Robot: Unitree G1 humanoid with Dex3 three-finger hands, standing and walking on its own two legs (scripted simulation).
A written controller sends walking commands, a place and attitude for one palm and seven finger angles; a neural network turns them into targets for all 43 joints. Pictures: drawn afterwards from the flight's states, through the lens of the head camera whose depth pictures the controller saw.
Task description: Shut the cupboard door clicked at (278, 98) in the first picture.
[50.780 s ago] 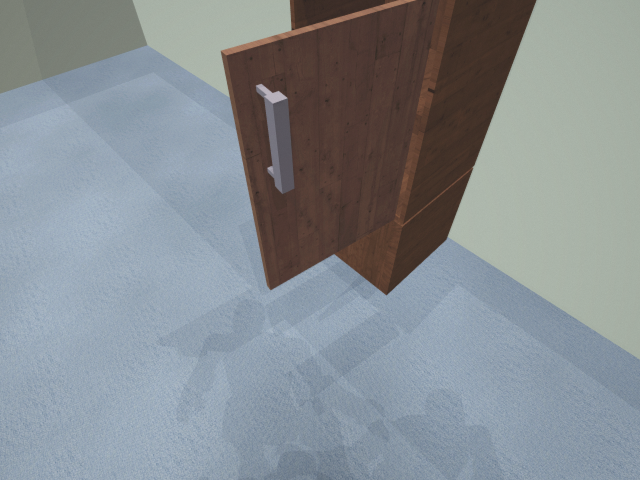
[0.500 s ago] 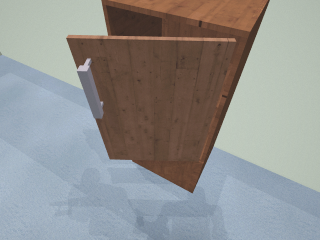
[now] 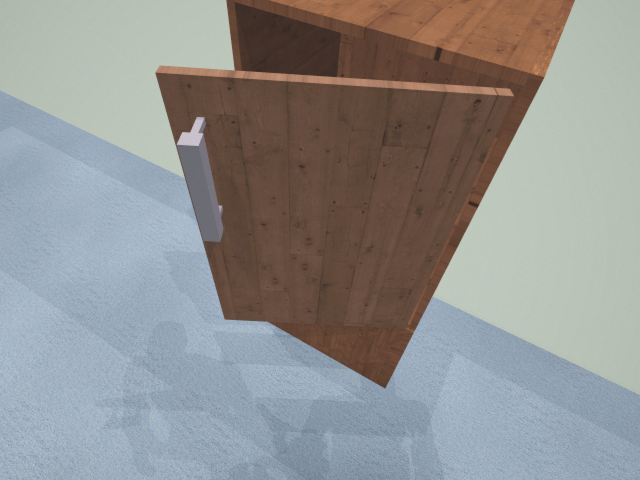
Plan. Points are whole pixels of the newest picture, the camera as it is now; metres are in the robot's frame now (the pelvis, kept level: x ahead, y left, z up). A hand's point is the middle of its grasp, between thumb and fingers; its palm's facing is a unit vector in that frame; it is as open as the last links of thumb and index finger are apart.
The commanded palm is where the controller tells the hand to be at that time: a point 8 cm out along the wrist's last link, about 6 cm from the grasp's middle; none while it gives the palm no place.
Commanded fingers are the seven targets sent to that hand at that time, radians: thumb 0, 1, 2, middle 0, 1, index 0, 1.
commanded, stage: come to a stop and stand still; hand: left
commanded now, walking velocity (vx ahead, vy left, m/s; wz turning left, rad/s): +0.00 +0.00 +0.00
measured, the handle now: (206, 182) +0.47 +0.20 +0.10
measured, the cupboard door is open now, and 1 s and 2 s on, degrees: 28 28 28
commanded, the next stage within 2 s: look again from close up in 0.44 s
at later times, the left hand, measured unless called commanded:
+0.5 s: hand out of the picture +0.04 +0.22 -0.18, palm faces -0.01 -0.98 -0.22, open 7.4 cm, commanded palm none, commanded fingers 0.00 0.90 0.90 -0.20 -0.30 -0.20 -0.30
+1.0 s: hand out of the picture +0.03 +0.21 -0.18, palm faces -0.01 -0.98 -0.21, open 7.4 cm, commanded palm none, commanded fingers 0.00 0.90 0.90 -0.20 -0.30 -0.20 -0.30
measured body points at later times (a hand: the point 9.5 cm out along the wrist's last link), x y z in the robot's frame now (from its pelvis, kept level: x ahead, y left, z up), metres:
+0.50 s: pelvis +0.01 +0.02 +0.00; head +0.03 +0.04 +0.45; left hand +0.04 +0.27 -0.16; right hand +0.06 -0.23 -0.14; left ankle +0.01 +0.07 -0.74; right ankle -0.03 -0.14 -0.74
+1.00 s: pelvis +0.01 +0.02 +0.00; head +0.02 +0.03 +0.45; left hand +0.03 +0.26 -0.16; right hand +0.04 -0.22 -0.15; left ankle +0.01 +0.07 -0.74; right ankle -0.03 -0.14 -0.74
